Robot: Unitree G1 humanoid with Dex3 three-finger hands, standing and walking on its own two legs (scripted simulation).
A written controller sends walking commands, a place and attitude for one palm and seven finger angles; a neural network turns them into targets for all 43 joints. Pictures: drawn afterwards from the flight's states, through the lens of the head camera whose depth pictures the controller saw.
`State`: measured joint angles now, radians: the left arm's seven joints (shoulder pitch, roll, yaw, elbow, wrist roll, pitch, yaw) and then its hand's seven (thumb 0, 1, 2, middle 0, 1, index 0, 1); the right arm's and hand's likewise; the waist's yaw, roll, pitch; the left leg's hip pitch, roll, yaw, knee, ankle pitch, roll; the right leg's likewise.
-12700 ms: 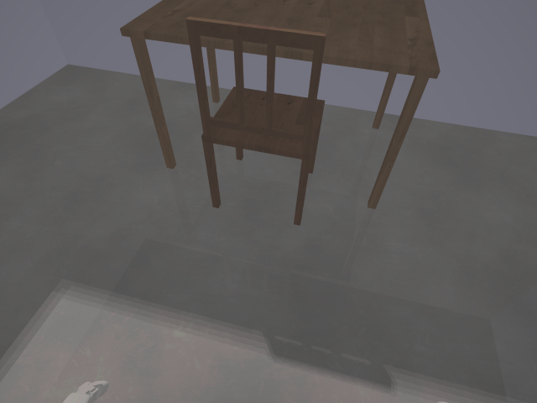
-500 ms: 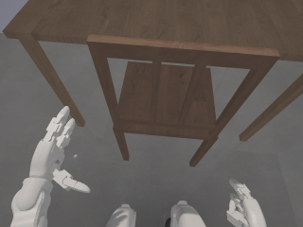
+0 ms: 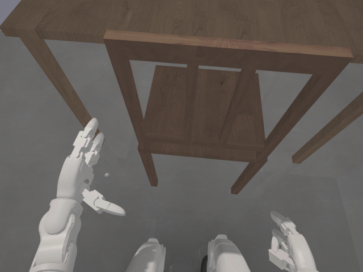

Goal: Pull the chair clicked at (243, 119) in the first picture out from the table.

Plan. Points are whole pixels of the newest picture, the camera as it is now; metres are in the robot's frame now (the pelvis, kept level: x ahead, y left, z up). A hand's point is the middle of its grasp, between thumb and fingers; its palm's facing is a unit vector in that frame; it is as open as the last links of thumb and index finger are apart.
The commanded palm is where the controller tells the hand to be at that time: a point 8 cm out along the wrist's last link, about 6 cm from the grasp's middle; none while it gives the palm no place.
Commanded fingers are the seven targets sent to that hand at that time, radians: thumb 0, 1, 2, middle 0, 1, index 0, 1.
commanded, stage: aim the fingers beside a spindle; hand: left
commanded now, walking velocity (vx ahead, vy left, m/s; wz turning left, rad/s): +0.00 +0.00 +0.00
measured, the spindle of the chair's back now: (189, 108) +0.49 +0.00 +0.00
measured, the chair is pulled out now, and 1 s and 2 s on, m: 0.00 0.00 0.00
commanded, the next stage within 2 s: push the fingers through the gap in 1.36 s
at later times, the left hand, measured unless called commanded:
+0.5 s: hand (128, 160) +0.35 +0.13 +0.01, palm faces -0.09 -0.99 -0.05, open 16.9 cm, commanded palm +0.33 +0.18 +0.01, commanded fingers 0.00 -0.50 0.30 -0.06 -0.08 -0.06 -0.08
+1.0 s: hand (131, 162) +0.35 +0.13 +0.00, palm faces -0.09 -0.99 -0.05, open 16.9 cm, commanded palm +0.33 +0.19 +0.01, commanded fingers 0.00 -0.50 0.30 -0.06 -0.08 -0.06 -0.08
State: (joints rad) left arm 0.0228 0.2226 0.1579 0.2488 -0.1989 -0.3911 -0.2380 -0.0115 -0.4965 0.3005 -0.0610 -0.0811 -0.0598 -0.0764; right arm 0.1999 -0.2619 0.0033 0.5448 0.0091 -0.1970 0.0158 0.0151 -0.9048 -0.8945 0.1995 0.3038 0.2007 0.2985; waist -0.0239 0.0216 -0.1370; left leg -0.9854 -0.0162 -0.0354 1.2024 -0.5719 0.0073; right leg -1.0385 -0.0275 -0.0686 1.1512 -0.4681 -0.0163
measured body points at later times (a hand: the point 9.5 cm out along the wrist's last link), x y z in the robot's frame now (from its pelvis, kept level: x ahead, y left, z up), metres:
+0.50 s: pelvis -0.01 +0.00 -0.01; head +0.12 +0.00 +0.42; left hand +0.34 +0.19 +0.02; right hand +0.15 -0.24 -0.12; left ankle +0.00 +0.11 -0.64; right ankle +0.04 -0.12 -0.64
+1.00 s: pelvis -0.01 -0.01 -0.02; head +0.11 -0.01 +0.41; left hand +0.34 +0.18 +0.01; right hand +0.15 -0.26 -0.13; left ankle +0.00 +0.11 -0.64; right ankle +0.04 -0.12 -0.64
